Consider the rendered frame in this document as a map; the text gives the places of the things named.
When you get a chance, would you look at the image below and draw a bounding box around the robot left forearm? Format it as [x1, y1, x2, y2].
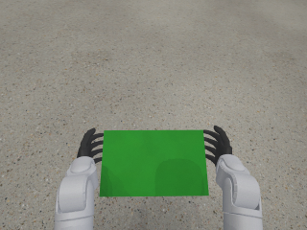
[54, 156, 99, 230]

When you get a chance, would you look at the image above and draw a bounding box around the carton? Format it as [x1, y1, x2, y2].
[99, 129, 209, 197]

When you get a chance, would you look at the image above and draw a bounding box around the robot right forearm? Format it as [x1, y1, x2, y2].
[215, 154, 263, 230]

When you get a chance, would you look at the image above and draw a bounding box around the left robot hand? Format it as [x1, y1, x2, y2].
[77, 127, 104, 164]

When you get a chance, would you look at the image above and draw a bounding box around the right robot hand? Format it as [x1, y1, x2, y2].
[203, 126, 232, 167]

